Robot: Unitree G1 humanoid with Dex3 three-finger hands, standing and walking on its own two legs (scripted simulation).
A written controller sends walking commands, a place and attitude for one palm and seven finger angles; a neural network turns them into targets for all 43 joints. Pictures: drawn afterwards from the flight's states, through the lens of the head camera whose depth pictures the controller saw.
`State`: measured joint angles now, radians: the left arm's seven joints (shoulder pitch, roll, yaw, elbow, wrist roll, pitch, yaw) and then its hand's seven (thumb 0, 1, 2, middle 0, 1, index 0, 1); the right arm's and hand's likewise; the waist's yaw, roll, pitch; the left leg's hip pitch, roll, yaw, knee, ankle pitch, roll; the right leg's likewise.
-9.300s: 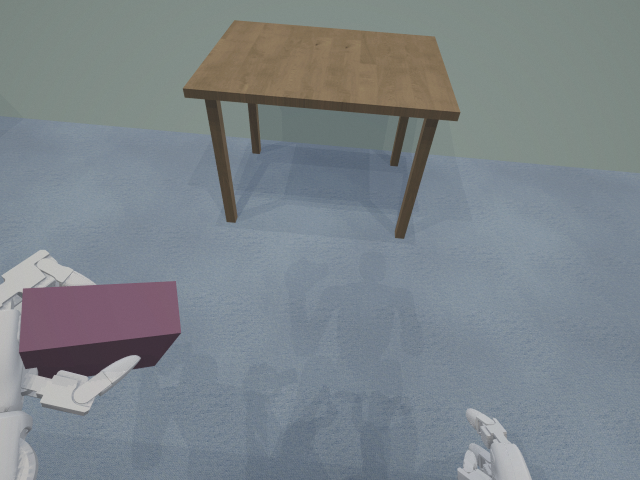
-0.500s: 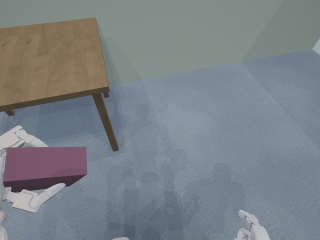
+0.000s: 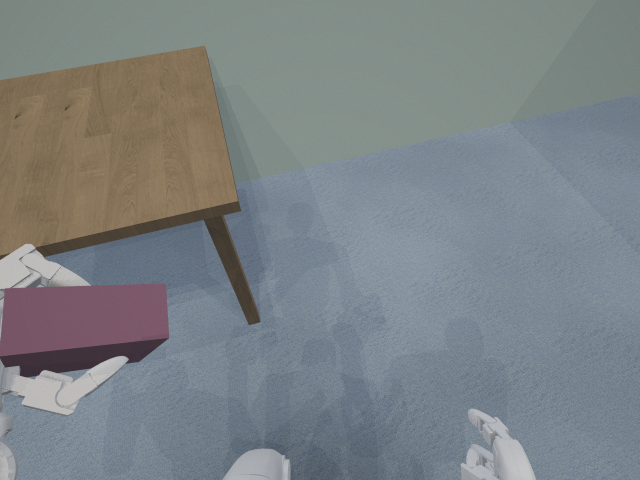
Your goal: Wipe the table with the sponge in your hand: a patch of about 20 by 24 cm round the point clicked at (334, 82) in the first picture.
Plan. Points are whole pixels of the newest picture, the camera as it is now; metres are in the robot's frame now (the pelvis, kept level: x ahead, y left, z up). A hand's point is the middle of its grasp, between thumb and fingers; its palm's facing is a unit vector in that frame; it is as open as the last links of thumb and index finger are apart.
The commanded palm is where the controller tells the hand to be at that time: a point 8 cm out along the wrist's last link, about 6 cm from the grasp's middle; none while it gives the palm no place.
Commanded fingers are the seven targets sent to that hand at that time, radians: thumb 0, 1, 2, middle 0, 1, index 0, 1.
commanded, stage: take the last steps up to it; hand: left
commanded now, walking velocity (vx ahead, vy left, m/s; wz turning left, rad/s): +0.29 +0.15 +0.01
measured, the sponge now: (107, 330) +0.23 +0.21 +0.14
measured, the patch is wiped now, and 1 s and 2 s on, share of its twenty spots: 0.00 0.00 0.00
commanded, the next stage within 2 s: come to a stop and stand still in 0.52 s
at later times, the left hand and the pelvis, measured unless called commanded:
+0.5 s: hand (36, 221) +0.33 +0.30 +0.18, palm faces +0.34 -0.79 -0.51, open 9.5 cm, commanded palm +0.28 +0.35 +0.18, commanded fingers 0.00 0.10 1.30 -1.20 -1.60 -1.20 -1.60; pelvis +0.11 +0.08 +0.00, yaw -1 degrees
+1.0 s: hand (4, 190) +0.38 +0.37 +0.17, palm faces +0.36 -0.81 -0.46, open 9.5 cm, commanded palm +0.31 +0.40 +0.18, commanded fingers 0.00 0.10 1.30 -1.20 -1.60 -1.20 -1.60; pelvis +0.15 +0.12 +0.00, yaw -1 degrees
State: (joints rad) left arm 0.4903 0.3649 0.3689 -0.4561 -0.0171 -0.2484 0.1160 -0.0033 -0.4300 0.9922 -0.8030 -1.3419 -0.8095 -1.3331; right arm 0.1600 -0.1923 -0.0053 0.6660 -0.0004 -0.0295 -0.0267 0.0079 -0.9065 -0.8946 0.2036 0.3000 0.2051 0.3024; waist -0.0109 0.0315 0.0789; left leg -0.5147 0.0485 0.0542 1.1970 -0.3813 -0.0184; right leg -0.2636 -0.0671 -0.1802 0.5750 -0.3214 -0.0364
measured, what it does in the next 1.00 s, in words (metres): walks ahead: left foot, then right foot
